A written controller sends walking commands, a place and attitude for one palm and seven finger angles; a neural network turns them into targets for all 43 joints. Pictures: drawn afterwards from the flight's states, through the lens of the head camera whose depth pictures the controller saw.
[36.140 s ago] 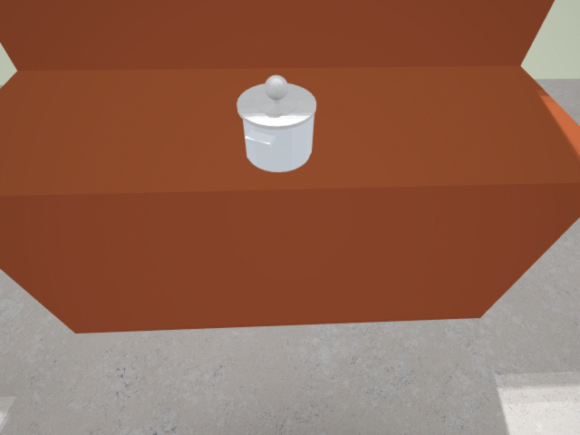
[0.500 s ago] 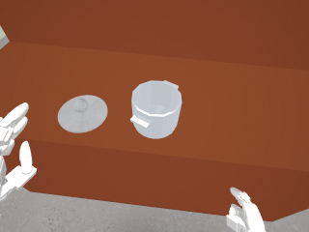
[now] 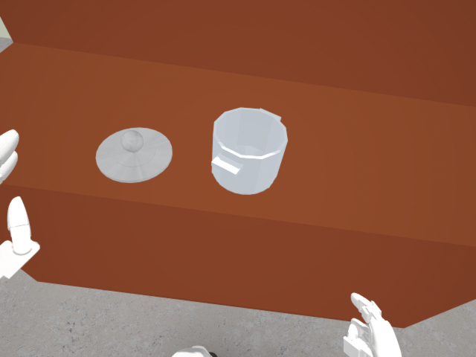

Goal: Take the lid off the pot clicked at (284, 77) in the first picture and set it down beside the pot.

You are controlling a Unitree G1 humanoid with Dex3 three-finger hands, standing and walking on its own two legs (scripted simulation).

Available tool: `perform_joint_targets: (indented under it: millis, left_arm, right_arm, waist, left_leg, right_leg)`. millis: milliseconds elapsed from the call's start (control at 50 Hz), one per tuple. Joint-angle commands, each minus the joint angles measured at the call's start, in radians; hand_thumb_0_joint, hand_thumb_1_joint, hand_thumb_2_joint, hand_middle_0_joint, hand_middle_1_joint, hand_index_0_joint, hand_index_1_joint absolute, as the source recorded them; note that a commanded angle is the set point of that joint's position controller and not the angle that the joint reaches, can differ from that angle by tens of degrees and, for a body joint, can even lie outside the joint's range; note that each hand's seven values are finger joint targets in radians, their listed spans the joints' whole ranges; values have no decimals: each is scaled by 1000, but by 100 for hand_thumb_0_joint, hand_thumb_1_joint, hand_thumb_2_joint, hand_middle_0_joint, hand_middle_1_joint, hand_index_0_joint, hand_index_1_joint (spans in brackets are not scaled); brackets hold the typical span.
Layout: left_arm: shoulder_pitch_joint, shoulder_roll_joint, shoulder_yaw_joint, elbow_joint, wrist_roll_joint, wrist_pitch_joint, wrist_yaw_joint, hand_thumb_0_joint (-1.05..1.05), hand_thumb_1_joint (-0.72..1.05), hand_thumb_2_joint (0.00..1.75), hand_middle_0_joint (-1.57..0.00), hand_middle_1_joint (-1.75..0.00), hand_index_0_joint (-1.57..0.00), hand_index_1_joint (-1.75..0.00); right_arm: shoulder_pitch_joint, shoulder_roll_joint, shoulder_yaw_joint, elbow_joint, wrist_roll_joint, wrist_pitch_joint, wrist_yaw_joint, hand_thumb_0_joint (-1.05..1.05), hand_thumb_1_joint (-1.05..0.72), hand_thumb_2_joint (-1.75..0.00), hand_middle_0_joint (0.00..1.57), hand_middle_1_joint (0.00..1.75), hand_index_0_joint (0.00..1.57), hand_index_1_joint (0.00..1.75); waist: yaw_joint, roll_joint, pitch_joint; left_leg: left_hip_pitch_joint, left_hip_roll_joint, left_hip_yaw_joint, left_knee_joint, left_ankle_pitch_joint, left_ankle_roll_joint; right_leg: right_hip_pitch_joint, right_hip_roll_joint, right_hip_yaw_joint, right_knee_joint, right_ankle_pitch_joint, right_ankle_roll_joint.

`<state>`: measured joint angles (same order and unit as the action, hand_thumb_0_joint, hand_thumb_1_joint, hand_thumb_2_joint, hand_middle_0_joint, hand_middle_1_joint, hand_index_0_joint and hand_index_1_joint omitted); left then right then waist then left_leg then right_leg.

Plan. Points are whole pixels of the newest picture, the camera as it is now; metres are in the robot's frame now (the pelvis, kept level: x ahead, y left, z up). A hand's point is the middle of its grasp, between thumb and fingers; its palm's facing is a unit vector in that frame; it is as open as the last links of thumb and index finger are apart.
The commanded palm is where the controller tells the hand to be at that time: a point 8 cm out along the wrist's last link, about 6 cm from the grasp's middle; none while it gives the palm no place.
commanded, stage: step back with the hand held close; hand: left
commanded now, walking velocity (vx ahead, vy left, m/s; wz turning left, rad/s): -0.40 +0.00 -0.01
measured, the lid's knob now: (132, 141) +0.50 +0.26 +0.03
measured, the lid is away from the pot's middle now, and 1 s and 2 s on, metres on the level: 0.24 0.24 0.24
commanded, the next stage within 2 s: stop stepping back and stand still in 0.62 s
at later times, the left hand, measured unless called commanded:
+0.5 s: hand out of the picture +0.12 +0.24 +0.19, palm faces +0.33 -0.87 -0.36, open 7.4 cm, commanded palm +0.06 +0.29 +0.20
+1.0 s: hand out of the picture -0.04 +0.25 +0.20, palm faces +0.26 -0.83 -0.49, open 7.4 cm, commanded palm -0.07 +0.30 +0.20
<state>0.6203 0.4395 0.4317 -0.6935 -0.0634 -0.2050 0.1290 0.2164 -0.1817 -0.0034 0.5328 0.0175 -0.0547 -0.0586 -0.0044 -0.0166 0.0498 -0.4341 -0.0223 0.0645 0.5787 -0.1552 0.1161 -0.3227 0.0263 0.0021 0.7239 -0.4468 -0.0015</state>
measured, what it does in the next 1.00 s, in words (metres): walks backwards: right foot, then left foot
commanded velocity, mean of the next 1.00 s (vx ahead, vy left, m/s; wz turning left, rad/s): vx -0.19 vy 0.01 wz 0.02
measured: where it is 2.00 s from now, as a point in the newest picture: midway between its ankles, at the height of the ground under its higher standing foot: outside the picture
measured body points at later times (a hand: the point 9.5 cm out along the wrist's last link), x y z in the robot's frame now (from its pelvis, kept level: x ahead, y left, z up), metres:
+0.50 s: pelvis -0.07 +0.01 -0.01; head -0.07 +0.06 +0.44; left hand +0.09 +0.28 +0.20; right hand +0.09 -0.25 -0.07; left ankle -0.04 +0.08 -0.73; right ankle -0.07 -0.16 -0.73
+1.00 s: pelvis -0.21 +0.03 +0.00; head -0.22 +0.06 +0.45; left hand -0.06 +0.29 +0.23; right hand -0.08 -0.22 -0.07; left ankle -0.15 +0.10 -0.66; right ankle -0.28 -0.11 -0.73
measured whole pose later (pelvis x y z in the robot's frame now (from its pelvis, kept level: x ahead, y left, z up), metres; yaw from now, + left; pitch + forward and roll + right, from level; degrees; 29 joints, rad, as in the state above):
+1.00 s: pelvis -0.21 +0.03 +0.00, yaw -3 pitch +0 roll -3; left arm 0.71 0.50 0.44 -0.78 -0.07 -0.20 0.09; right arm 0.29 -0.20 -0.02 0.59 0.03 -0.03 -0.03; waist 0.01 -0.02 -0.03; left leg -0.63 -0.02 0.00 1.09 -0.30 0.00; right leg -0.13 0.01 -0.06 0.50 -0.36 0.01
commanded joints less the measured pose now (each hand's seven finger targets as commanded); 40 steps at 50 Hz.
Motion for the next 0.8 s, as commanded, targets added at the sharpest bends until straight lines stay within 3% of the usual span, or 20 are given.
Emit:
perform_joint_targets:
  millis: [0, 120, 260, 300, 340, 380, 440, 460, 480, 500, 520, 540, 580, 620, 680, 700, 720, 740, 760, 780]
  left_arm:
    - [28, 119, 85, -231, -5, -58, 15, 0, 90, 90, -20, -30, -20, -30]
    - [35, 153, 99, -223, -11, -73, -11, 0, 90, 90, -20, -30, -20, -30]
    - [89, 152, 118, -234, -29, -81, -15, 0, 90, 90, -20, -30, -20, -30]
    - [55, 163, 107, -225, -23, -87, -9, 0, 90, 90, -20, -30, -20, -30]
    - [-18, 175, 96, -235, -16, -84, 0, 0, 90, 90, -20, -30, -20, -30]
    - [-106, 141, 59, -196, 0, -58, 7, 0, 90, 90, -20, -30, -20, -30]
    - [-172, 163, 69, -179, 10, -62, 11, 0, 90, 90, -20, -30, -20, -30]
    - [-135, 136, 68, -168, 8, -76, 12, 0, 90, 90, -20, -30, -20, -30]
    - [-128, 140, 83, -204, 7, -92, 16, 0, 90, 90, -20, -30, -20, -30]
    - [-108, 157, 103, -209, 6, -104, 15, 0, 90, 90, -20, -30, -20, -30]
    - [-69, 166, 110, -254, -12, -107, 0, 0, 90, 90, -20, -30, -20, -30]
    - [-56, 165, 112, -301, -21, -115, -3, 0, 90, 90, -20, -30, -20, -30]
    - [-6, 122, 85, -344, -16, -99, 2, 0, 90, 90, -20, -30, -20, -30]
    - [38, 117, 80, -354, -11, -69, 9, 0, 90, 90, -20, -30, -20, -30]
    - [93, 135, 104, -312, -21, -54, 10, 0, 90, 90, -20, -30, -20, -30]
    - [-188, -140, -298, 689, 105, 151, -105, 0, 90, 90, -20, -30, -20, -30]
    - [-222, 223, 127, -541, -26, 10, -26, 0, 90, 90, -20, -30, -20, -30]
    - [-39, 336, 244, -396, -20, -50, 3, 0, 90, 90, -20, -30, -20, -30]
    - [178, 283, 257, -271, -44, -20, 14, 0, 90, 90, -20, -30, -20, -30]
    - [195, 215, 193, -314, -44, -24, 7, 0, 90, 90, -20, -30, -20, -30]
  right_arm:
    - [-66, -138, -55, -147, -12, -73, 8, 0, -90, -90, 20, 30, 20, 30]
    - [-91, -155, -49, -153, -12, -57, 9, 0, -90, -90, 20, 30, 20, 30]
    - [-93, -146, -66, -168, -2, -38, 12, 0, -90, -90, 20, 30, 20, 30]
    - [-89, -145, -73, -154, 4, -34, 5, 0, -90, -90, 20, 30, 20, 30]
    - [-68, -126, -79, -125, 2, -34, 4, 0, -90, -90, 20, 30, 20, 30]
    - [-106, -110, -74, -118, 10, -17, 3, 0, -90, -90, 20, 30, 20, 30]
    - [-144, -111, -48, -123, 17, -26, -5, 0, -90, -90, 20, 30, 20, 30]
    - [-119, -126, -52, -111, 14, -35, -10, 0, -90, -90, 20, 30, 20, 30]
    - [-123, -149, -61, -122, 15, -47, -14, 0, -90, -90, 20, 30, 20, 30]
    - [-103, -140, -74, -115, 7, -63, -6, 0, -90, -90, 20, 30, 20, 30]
    - [-84, -127, -62, -106, -24, -85, 5, 0, -90, -90, 20, 30, 20, 30]
    - [-77, -129, -64, -96, -30, -103, 15, 0, -90, -90, 20, 30, 20, 30]
    - [-46, -136, -81, -90, -7, -102, 46, 0, -90, -90, 20, 30, 20, 30]
    - [-54, -131, -79, -101, 1, -89, 59, 0, -90, -90, 20, 30, 20, 30]
    - [-72, -123, -72, -114, -10, -80, 52, 0, -90, -90, 20, 30, 20, 30]
    - [-65, -259, -112, 139, -46, -90, 55, 0, -90, -90, 20, 30, 20, 30]
    - [-138, -92, -84, -160, 12, -79, 64, 0, -90, -90, 20, 30, 20, 30]
    - [-94, -157, -87, -153, -12, -86, 27, 0, -90, -90, 20, 30, 20, 30]
    - [-75, -125, -67, -151, -19, -66, 33, 0, -90, -90, 20, 30, 20, 30]
    - [-82, -115, -53, -161, -24, -57, 43, 0, -90, -90, 20, 30, 20, 30]
  waist:
    - [6, 170, -175]
    - [8, 145, -187]
    - [11, 143, -232]
    - [-6, 21, -179]
    - [-26, -156, -173]
    - [-48, -169, -77]
    - [-50, -53, 20]
    - [-46, 29, 13]
    - [-34, 194, -7]
    - [-32, 291, -83]
    - [-13, 343, -189]
    - [-12, 314, -246]
    - [-20, 246, -306]
    - [-23, 247, -293]
    - [-23, 218, -255]
    - [-124, 253, -98]
    - [-2, 94, -274]
    - [-14, 68, -251]
    - [-5, 226, -245]
    - [7, 325, -245]
  left_leg:
    - [134, 282, -308, -310, -87, -5]
    - [94, 203, -224, -261, -195, -67]
    - [91, 180, -187, -264, -320, -97]
    - [168, 108, -107, -12, -310, -124]
    - [302, 25, -76, 359, -237, -147]
    - [184, 39, -116, 495, -238, -130]
    - [73, 80, -147, 146, -218, -113]
    - [50, 115, -192, -58, -126, -86]
    - [25, 204, -276, -208, 113, -45]
    - [135, 313, -362, -217, 486, 6]
    - [174, 362, -454, -251, 532, 15]
    - [208, 378, -458, -235, 553, 14]
    - [314, 324, -294, -159, 649, 5]
    - [295, 292, -242, -189, 526, -11]
    - [205, 290, -275, -295, 180, -17]
    - [116, 312, -424, -58, 481, 20]
    - [223, 285, -210, -350, -53, -43]
    - [103, 245, -307, -406, -351, -60]
    - [74, 228, -280, -475, -419, -76]
    - [83, 199, -237, -456, -408, -94]
  right_leg:
    - [54, -17, 5, -59, -25, -3]
    - [167, -21, -33, -325, 154, -28]
    - [122, -6, -51, -270, 22, -49]
    - [-75, -118, 24, -376, -7, -89]
    - [-324, -317, 187, -487, -22, -162]
    - [-299, -358, 150, -419, 288, -158]
    - [-174, -281, 82, -260, 465, -92]
    - [-107, -207, 36, -163, 455, -63]
    - [-52, -78, -15, -21, 380, -12]
    - [-128, 1, -7, 142, 53, 6]
    - [-140, 12, 59, 306, -172, 12]
    - [-159, 18, 106, 397, -202, 15]
    - [-190, 21, 90, 365, -140, 23]
    - [-160, 18, 43, 287, -64, 28]
    - [-77, 22, 10, 184, -25, 21]
    - [-239, -56, 61, 295, -3, 42]
    - [-38, 48, 31, 185, -55, 37]
    - [35, 72, -58, 137, -86, -1]
    - [59, 86, -92, 106, -66, -7]
    - [114, 74, -75, -8, -61, -25]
